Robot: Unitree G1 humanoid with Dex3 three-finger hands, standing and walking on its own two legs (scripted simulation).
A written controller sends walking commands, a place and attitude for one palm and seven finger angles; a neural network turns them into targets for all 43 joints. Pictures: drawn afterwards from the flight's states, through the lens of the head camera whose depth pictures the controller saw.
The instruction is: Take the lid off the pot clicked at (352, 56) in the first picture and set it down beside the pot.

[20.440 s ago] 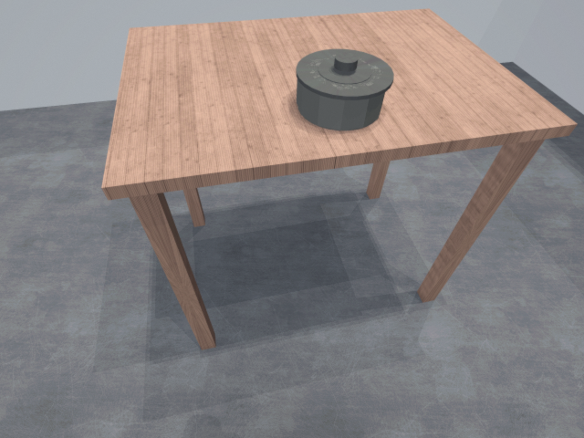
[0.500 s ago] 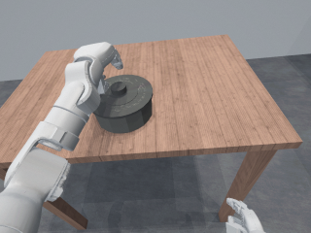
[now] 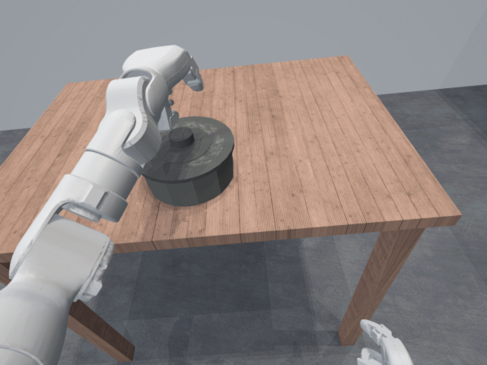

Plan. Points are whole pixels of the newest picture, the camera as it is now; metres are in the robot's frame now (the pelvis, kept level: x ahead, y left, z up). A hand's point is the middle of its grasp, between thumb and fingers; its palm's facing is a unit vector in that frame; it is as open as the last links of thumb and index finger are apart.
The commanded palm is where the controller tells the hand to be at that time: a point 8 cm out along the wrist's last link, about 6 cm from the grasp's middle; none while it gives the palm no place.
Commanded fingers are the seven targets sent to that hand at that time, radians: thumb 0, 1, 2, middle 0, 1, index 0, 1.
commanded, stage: move the open hand above the knob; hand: left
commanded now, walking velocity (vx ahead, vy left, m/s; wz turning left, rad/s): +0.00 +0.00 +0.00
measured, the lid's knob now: (181, 137) +0.48 +0.13 +0.15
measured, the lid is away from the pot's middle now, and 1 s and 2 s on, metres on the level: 0.00 0.00 0.00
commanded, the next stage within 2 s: lower the open fingers around the knob in 0.92 s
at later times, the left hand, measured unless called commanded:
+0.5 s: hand (165, 129) +0.43 +0.13 +0.21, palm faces -0.17 -0.07 -0.98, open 9.7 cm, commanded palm +0.41 +0.14 +0.28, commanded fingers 0.00 -0.36 1.71 -0.89 -0.08 -0.89 -0.08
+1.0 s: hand (158, 103) +0.44 +0.13 +0.25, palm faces -0.05 -0.12 -0.99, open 9.7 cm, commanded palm +0.40 +0.14 +0.28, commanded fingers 0.00 -0.36 1.71 -0.89 -0.08 -0.89 -0.08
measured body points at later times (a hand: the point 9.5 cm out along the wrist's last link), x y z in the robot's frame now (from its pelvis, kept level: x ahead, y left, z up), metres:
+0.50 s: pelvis +0.00 +0.00 +0.00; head +0.00 -0.04 +0.45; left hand +0.43 +0.13 +0.26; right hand +0.18 -0.23 -0.11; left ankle +0.01 +0.09 -0.74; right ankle -0.01 -0.11 -0.74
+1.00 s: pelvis +0.00 +0.01 +0.00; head +0.00 -0.03 +0.45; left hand +0.44 +0.14 +0.30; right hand +0.17 -0.22 -0.11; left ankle +0.01 +0.09 -0.74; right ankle -0.01 -0.11 -0.74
